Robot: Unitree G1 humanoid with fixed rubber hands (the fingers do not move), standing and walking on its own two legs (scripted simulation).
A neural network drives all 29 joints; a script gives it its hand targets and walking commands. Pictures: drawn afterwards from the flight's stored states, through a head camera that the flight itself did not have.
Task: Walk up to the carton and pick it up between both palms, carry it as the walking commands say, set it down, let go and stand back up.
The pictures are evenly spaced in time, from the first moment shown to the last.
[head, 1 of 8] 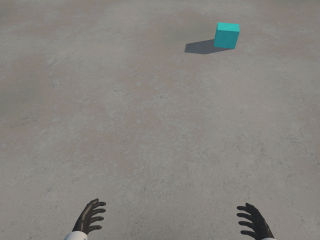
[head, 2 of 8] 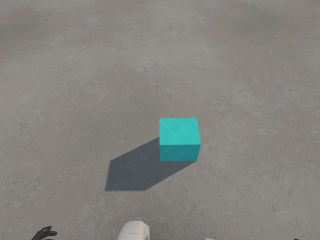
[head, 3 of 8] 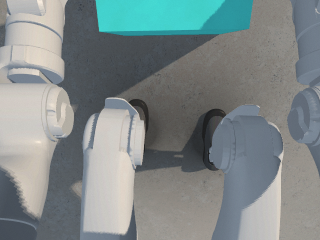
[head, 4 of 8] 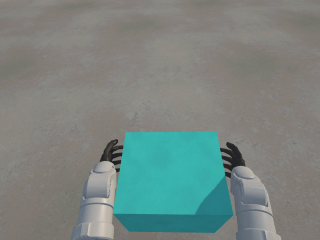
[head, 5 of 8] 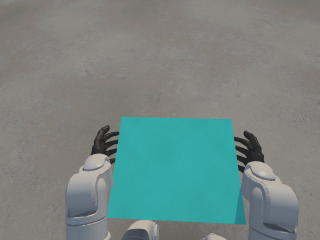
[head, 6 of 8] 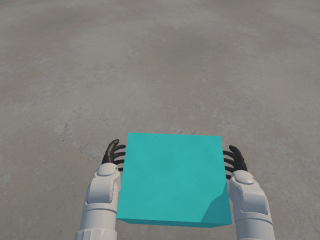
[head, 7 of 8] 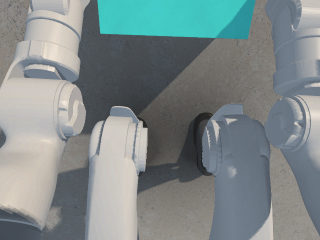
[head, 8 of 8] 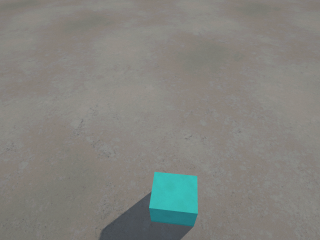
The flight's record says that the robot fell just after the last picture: no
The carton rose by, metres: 0.69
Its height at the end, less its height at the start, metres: +0.00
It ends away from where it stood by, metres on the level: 2.08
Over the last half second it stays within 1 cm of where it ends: yes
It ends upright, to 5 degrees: yes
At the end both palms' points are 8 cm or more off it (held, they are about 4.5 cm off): yes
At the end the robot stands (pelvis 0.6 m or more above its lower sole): yes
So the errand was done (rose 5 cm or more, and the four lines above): yes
